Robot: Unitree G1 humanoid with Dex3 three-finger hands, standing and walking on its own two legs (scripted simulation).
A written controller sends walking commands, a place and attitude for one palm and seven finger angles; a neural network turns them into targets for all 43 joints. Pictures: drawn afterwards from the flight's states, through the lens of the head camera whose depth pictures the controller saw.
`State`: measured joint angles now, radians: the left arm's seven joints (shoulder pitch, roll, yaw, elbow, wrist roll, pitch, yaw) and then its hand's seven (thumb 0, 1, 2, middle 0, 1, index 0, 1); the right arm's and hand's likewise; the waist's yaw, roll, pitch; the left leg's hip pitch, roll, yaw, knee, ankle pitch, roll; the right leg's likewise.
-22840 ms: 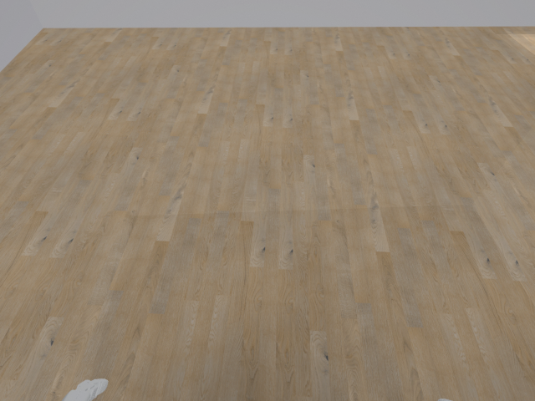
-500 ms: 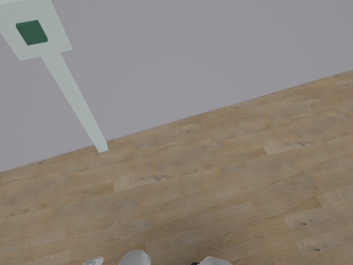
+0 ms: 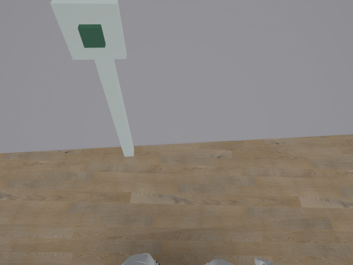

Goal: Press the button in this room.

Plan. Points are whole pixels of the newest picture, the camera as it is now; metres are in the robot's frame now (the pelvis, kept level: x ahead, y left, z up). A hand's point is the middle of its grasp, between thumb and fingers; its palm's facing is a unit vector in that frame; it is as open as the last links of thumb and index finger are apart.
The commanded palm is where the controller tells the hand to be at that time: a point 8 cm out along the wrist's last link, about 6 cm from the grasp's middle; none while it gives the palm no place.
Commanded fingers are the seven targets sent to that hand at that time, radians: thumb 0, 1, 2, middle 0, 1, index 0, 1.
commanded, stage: turn to face it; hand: left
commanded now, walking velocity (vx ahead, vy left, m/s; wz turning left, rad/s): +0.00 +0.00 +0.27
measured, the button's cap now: (92, 35) +0.72 +0.34 +0.09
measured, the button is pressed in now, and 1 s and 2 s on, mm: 0 0 0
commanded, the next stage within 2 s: take the last steps up to it in 0.24 s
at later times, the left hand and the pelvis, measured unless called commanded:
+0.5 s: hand out of the picture +0.04 +0.13 -0.14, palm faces +0.20 -0.95 -0.26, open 7.3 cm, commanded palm none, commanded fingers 0.00 0.90 0.90 -0.20 -0.30 -0.20 -0.30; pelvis +0.01 -0.07 +0.02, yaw +9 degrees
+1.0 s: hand out of the picture -0.05 +0.19 -0.16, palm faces +0.27 -0.95 -0.15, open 7.4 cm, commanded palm none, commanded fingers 0.00 0.90 0.90 -0.20 -0.30 -0.20 -0.30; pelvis +0.05 +0.03 +0.02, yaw +11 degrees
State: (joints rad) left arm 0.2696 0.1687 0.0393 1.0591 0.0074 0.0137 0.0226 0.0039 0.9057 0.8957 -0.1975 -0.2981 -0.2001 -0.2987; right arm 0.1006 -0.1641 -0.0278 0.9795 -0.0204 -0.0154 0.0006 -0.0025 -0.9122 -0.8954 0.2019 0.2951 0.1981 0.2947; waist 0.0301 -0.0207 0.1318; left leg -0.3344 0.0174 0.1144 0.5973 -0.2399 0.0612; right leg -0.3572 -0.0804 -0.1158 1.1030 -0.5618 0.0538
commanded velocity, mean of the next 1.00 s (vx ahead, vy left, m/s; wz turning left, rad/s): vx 0.20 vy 0.03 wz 0.10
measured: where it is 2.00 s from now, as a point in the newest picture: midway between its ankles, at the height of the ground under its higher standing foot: (165, 250)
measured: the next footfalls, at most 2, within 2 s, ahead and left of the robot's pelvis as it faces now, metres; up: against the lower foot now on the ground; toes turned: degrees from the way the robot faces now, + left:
right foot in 0.32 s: +0.08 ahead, -0.16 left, +0.00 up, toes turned +0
left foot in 0.84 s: +0.03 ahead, +0.12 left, +0.00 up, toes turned +19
